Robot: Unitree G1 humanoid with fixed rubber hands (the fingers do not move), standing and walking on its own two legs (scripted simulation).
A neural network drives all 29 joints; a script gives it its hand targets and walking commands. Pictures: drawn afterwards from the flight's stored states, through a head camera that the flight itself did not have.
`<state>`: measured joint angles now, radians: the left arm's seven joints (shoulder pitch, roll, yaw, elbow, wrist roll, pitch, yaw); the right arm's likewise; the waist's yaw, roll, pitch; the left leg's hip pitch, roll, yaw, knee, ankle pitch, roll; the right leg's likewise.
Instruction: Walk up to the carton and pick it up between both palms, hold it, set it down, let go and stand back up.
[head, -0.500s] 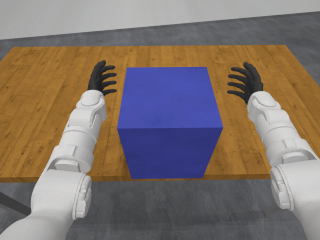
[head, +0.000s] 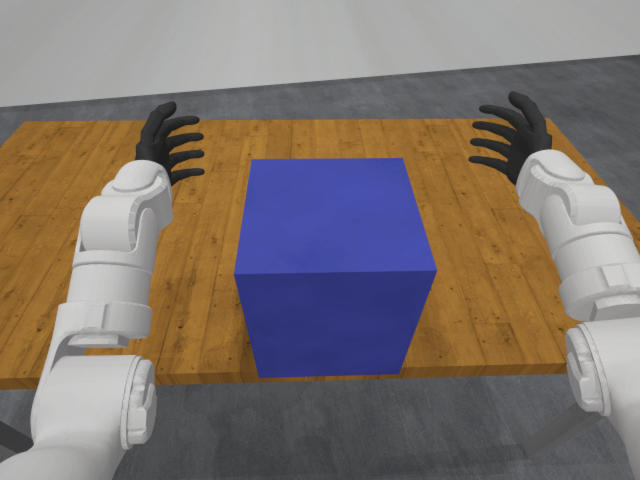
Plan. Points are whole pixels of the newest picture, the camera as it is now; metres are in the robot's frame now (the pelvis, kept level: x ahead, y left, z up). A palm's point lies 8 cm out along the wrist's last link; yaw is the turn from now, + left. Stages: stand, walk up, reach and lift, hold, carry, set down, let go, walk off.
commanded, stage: set down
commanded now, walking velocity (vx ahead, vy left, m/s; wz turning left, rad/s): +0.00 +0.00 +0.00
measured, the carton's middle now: (328, 271) +0.39 -0.01 +0.04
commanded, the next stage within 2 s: none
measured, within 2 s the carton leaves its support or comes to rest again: neither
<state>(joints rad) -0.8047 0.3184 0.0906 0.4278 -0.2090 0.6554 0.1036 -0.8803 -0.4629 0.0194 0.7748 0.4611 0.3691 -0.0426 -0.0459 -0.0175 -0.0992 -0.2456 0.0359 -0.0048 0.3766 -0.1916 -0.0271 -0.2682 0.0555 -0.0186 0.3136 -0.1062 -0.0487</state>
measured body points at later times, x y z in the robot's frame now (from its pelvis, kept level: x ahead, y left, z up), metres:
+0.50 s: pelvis -0.01 +0.00 +0.00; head +0.00 +0.01 +0.45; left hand +0.35 +0.20 +0.12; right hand +0.35 -0.22 +0.11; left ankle +0.00 +0.13 -0.75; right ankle +0.03 -0.09 -0.75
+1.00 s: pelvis +0.01 +0.00 +0.00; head +0.01 +0.01 +0.45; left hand +0.30 +0.20 +0.07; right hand +0.28 -0.22 +0.06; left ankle +0.00 +0.13 -0.75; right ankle +0.03 -0.09 -0.75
